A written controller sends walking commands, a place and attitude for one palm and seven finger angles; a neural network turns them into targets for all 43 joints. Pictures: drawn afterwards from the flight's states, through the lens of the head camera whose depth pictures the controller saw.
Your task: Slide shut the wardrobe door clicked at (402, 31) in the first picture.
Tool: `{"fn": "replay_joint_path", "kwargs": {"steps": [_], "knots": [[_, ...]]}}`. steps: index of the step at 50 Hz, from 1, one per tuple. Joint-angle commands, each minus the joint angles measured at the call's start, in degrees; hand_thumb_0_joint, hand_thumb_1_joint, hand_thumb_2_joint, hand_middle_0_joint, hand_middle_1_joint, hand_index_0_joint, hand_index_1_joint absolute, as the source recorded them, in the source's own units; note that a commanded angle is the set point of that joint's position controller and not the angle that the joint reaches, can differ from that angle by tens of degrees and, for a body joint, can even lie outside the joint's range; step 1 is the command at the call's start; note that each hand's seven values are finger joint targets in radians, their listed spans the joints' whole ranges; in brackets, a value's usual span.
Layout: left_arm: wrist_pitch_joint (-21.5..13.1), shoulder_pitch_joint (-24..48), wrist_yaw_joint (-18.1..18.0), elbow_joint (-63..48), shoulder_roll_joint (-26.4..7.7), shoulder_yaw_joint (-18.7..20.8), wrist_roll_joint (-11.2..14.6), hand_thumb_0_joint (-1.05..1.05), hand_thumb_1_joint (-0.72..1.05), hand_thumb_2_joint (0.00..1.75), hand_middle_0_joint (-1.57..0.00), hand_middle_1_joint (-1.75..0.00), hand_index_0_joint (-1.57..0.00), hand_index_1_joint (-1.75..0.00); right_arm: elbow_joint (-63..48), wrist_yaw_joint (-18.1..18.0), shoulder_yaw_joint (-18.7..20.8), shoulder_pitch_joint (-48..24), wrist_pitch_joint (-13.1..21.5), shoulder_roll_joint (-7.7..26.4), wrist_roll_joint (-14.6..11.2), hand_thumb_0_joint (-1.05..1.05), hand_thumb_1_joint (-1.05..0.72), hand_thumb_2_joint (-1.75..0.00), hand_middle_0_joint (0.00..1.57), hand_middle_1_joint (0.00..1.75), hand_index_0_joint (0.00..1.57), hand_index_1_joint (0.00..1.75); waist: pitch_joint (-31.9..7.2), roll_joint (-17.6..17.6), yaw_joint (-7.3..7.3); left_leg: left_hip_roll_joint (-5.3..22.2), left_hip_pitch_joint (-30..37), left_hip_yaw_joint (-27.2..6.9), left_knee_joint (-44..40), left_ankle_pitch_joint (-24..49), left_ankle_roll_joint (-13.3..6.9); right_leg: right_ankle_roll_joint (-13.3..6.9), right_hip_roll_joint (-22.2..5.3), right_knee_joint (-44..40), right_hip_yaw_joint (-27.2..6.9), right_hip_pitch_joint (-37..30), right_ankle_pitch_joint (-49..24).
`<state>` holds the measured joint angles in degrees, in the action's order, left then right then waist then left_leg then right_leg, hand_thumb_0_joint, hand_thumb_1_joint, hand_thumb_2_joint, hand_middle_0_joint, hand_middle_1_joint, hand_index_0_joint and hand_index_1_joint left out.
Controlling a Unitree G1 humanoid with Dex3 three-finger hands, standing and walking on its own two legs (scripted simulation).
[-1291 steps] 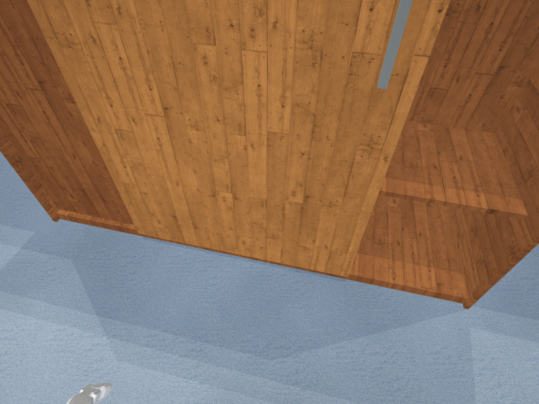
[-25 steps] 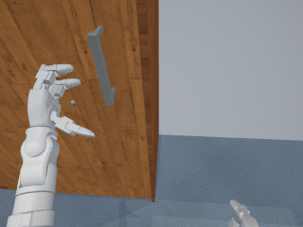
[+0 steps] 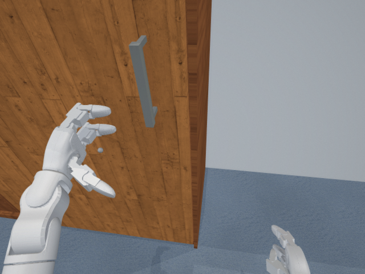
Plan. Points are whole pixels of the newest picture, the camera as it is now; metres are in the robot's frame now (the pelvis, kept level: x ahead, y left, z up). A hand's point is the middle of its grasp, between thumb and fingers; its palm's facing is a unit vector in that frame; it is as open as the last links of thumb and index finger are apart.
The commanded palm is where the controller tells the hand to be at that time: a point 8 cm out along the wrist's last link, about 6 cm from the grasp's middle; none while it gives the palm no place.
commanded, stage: draw the hand back to the body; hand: left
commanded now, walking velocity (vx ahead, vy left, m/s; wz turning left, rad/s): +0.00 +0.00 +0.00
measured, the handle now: (146, 84) +0.43 +0.14 +0.23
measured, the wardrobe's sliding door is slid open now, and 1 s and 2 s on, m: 0.00 0.00 0.00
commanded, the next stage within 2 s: step back with the hand held close in 1.44 s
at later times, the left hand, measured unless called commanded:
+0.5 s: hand (66, 173) +0.22 +0.23 +0.19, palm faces +0.31 -0.93 -0.22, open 14.0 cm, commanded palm +0.18 +0.27 +0.19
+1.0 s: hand (48, 184) +0.21 +0.27 +0.16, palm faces +0.44 -0.81 -0.37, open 9.4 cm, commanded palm +0.16 +0.30 +0.18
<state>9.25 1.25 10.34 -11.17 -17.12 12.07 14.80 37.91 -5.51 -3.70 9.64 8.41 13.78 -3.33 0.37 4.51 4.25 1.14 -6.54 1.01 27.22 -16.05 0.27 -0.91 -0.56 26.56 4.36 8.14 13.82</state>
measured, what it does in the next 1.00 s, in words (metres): stands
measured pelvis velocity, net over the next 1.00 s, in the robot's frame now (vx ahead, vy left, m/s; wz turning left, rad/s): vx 0.01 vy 0.01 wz -0.03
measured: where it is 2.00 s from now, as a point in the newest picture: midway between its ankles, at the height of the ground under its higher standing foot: outside the picture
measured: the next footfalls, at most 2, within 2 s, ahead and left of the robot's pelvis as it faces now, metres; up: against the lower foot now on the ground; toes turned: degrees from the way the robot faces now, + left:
none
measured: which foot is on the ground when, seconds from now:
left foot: down 0.00-1.00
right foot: down 0.00-1.00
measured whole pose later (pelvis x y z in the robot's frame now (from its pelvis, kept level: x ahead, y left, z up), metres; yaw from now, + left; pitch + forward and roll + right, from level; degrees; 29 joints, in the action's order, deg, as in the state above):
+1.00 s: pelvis +0.01 +0.01 +0.01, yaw -1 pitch -6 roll -1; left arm -5.5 -24.8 -6.7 -20.1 -19.3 18.7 4.4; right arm 39.1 -4.1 0.7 11.3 8.5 13.6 0.3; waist 2.1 4.4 3.7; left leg 1.5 -2.2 2.5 22.8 -14.8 -0.1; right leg -0.4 0.1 20.6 2.8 3.7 11.2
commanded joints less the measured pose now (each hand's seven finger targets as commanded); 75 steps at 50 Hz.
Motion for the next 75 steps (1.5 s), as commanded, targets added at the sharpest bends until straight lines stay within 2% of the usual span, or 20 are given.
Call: {"fn": "replay_joint_path", "kwargs": {"steps": [1,4,6,9,14,18,19,20,21,22,25,30,36,40,46,53,54,57,63,75], "knots": [[8.0,15.7,2.6,-14.9,-15.0,10.1,4.2,0.00,-0.55,0.20,-0.25,-1.15,-0.25,-1.15,-11.5,-1.3,1.8,-12.8,2.3,7.1,-0.6,0.00,-0.90,-0.90,0.20,0.30,0.20,0.30,-12.9,-4.5,1.04,-1.3,1.5,-1.3,-4.9,14.2,-1.8,0.5,0.4,-4.2,-1.9,-7.8,-14.4],[10.1,15.3,3.9,-15.9,-16.0,14.1,7.6,0.00,-0.55,0.20,-0.25,-1.15,-0.25,-1.15,-11.8,-1.4,1.3,-13.4,2.4,6.9,-0.4,0.00,-0.90,-0.90,0.20,0.30,0.20,0.30,-13.3,-4.8,1.49,-1.5,2.3,-1.5,-4.4,16.2,-1.7,0.6,0.8,-4.1,-1.6,-8.2,-15.9],[9.2,12.0,4.0,-14.5,-12.0,11.7,8.2,0.00,-0.55,0.20,-0.25,-1.15,-0.25,-1.15,-11.6,-0.9,1.2,-12.6,2.6,6.6,-0.6,0.00,-0.90,-0.90,0.20,0.30,0.20,0.30,-9.7,-4.9,0.52,-1.2,1.7,-1.6,-4.3,15.9,-1.3,0.7,0.9,-4.2,-1.4,-5.7,-15.5],[9.3,8.6,4.3,-11.4,-9.5,9.2,7.3,0.00,-0.55,0.20,-0.25,-1.15,-0.25,-1.15,-11.1,-0.3,1.6,-11.4,2.2,7.0,-1.0,0.00,-0.90,-0.90,0.20,0.30,0.20,0.30,-4.5,-3.1,-0.12,-1.1,0.0,-1.4,-4.5,12.6,-1.0,0.4,1.2,-5.2,-1.7,-2.1,-11.1],[9.3,10.4,4.4,-18.3,-11.1,7.2,4.8,0.00,-0.51,0.22,-0.25,-1.13,-0.25,-1.13,-12.6,-0.2,1.7,-11.6,2.3,7.2,-1.1,0.00,-0.90,-0.90,0.20,0.30,0.20,0.30,-4.4,0.6,-0.68,-1.0,0.4,-1.8,-5.2,9.7,-1.3,0.0,1.3,-5.5,-1.6,-0.8,-6.0],[5.6,11.4,3.1,-22.5,-14.1,10.8,4.8,0.00,-0.37,0.29,-0.24,-1.04,-0.24,-1.04,-13.0,-0.8,1.7,-11.4,3.3,7.1,-0.3,0.00,-0.90,-0.90,0.20,0.30,0.20,0.30,-8.4,-0.3,-0.22,-1.0,1.9,-2.3,-5.5,10.3,-1.1,-0.2,1.4,-5.2,-1.2,-2.8,-5.6],[-2.0,9.9,-7.7,-31.7,-19.7,14.3,-3.6,0.00,-0.33,0.31,-0.24,-1.02,-0.24,-1.02,-13.1,0.2,3.1,-9.7,4.7,5.3,2.6,0.00,-0.90,-0.90,0.20,0.30,0.20,0.30,-3.6,0.6,0.83,-1.1,-1.9,-1.6,-5.3,7.5,-0.3,0.2,0.7,-8.7,-2.4,-1.5,-2.4],[-4.7,1.9,-11.5,-25.7,-11.8,9.3,-4.8,0.00,-0.30,0.32,-0.24,-1.00,-0.24,-1.00,-11.0,0.4,2.6,-9.4,5.3,4.8,3.4,0.00,-0.90,-0.90,0.20,0.30,0.20,0.30,-2.1,-1.2,-0.44,-0.9,-2.6,-1.3,-5.9,6.2,-0.2,-0.2,0.6,-8.3,-1.6,-1.1,-1.2],[-5.8,-3.6,-12.8,-22.7,-8.9,7.6,-5.4,0.00,-0.26,0.34,-0.24,-0.98,-0.24,-0.98,-10.6,0.6,2.7,-8.4,5.2,5.1,3.4,0.00,-0.90,-0.90,0.20,0.30,0.20,0.30,-0.2,-3.3,-0.68,-0.6,-3.2,-1.2,-6.5,5.6,-0.1,-0.2,0.7,-8.2,-1.5,-0.5,-1.3],[-7.3,-5.3,-14.0,-23.9,-9.7,8.0,-6.2,0.00,-0.22,0.36,-0.24,-0.96,-0.24,-0.96,-10.3,1.0,3.1,-8.0,4.7,5.1,3.5,0.00,-0.90,-0.90,0.20,0.30,0.20,0.30,-1.4,-2.8,-0.54,-0.5,-2.7,-1.0,-6.8,5.8,-0.2,-0.3,0.7,-8.2,-1.8,-1.8,-1.9],[-11.4,-7.9,-16.2,-24.1,-10.4,8.5,-8.0,0.00,-0.12,0.41,-0.24,-0.89,-0.24,-0.89,-9.6,1.3,4.0,-6.9,4.3,5.3,3.7,0.00,-0.90,-0.90,0.20,0.30,0.20,0.30,-4.1,-0.9,-0.56,-0.2,-1.7,0.0,-7.5,5.8,-0.3,-0.2,0.4,-8.4,-2.3,-4.3,-2.7],[-14.9,-5.7,-18.2,-21.2,-9.3,6.0,-10.0,0.00,0.07,0.50,-0.23,-0.79,-0.23,-0.79,-8.7,0.6,4.5,-7.2,3.9,5.5,3.5,0.00,-0.90,-0.90,0.20,0.30,0.20,0.30,0.0,-0.8,-1.64,-0.1,-1.1,0.3,-9.2,1.2,-0.8,0.0,0.5,-11.0,-2.8,-2.4,2.0],[-18.0,-11.9,-19.3,-22.8,-12.2,10.0,-10.8,0.00,0.28,0.60,-0.22,-0.66,-0.22,-0.66,-8.1,0.5,5.2,-7.5,4.3,5.5,4.1,0.00,-0.90,-0.90,0.20,0.30,0.20,0.30,-6.2,-1.7,0.08,-0.2,1.6,-0.1,-9.1,8.0,-0.9,-0.2,0.6,-9.3,-2.3,-7.4,-3.9],[-18.4,-18.5,-19.0,-22.5,-12.4,11.7,-10.7,0.00,0.43,0.67,-0.22,-0.58,-0.22,-0.58,-7.7,0.9,5.7,-6.8,4.2,5.3,4.0,0.00,-0.90,-0.90,0.20,0.30,0.20,0.30,-5.0,-1.3,0.33,0.1,1.1,0.4,-8.3,14.3,-0.5,-0.2,0.7,-8.3,-2.4,-8.4,-10.3],[-18.3,-21.1,-18.4,-19.8,-12.3,12.9,-10.3,0.00,0.65,0.78,-0.21,-0.45,-0.21,-0.45,-8.0,1.0,6.2,-6.1,3.1,5.6,3.6,0.00,-0.90,-0.90,0.20,0.30,0.20,0.30,0.3,-2.1,0.00,0.6,-0.5,0.6,-8.5,14.6,-0.4,0.0,0.9,-8.8,-2.4,-6.0,-10.0],[-18.7,-22.2,-18.5,-22.7,-13.3,14.2,-10.4,0.00,0.90,0.90,-0.20,-0.30,-0.20,-0.30,-8.6,0.7,6.5,-5.7,3.2,5.6,3.7,0.00,-0.90,-0.90,0.20,0.30,0.20,0.30,-3.3,-0.5,0.00,0.4,1.6,0.9,-7.6,16.9,-0.6,0.1,0.8,-8.4,-2.8,-7.1,-12.3],[-18.5,-21.3,-18.6,-23.5,-13.4,13.6,-10.7,0.00,0.90,0.90,-0.20,-0.30,-0.20,-0.30,-8.5,0.7,6.4,-5.8,3.3,5.7,3.6,0.00,-0.90,-0.90,0.20,0.30,0.20,0.30,-3.4,1.8,-0.12,0.4,2.2,0.9,-7.4,17.4,-0.5,0.1,0.7,-8.3,-2.9,-7.0,-12.5],[-18.5,-20.3,-19.0,-24.7,-12.8,12.7,-10.8,0.00,0.90,0.90,-0.20,-0.30,-0.20,-0.30,-8.4,0.8,6.3,-5.6,3.7,5.7,3.8,0.00,-0.90,-0.90,0.20,0.30,0.20,0.30,-4.0,1.9,-0.38,0.4,2.8,0.6,-7.3,18.7,-0.5,0.1,0.7,-8.3,-2.7,-6.8,-12.9],[-17.7,-21.0,-19.0,-22.1,-12.8,13.4,-10.6,0.00,0.90,0.90,-0.20,-0.30,-0.20,-0.30,-8.2,0.4,6.1,-5.8,3.2,5.4,3.9,0.00,-0.90,-0.90,0.20,0.30,0.20,0.30,-2.3,-2.6,-0.29,0.3,2.0,0.7,-7.4,17.5,-0.6,0.2,0.8,-8.7,-2.4,-6.7,-12.9],[-18.0,-21.0,-18.9,-23.0,-13.3,13.8,-10.7,0.00,0.90,0.90,-0.20,-0.30,-0.20,-0.30,-8.4,0.6,5.8,-6.8,2.9,5.0,4.0,0.00,-0.90,-0.90,0.20,0.30,0.20,0.30,-2.6,0.7,0.21,0.3,1.7,0.5,-8.2,14.0,-0.5,0.0,0.7,-9.2,-2.7,-7.1,-9.4]]}}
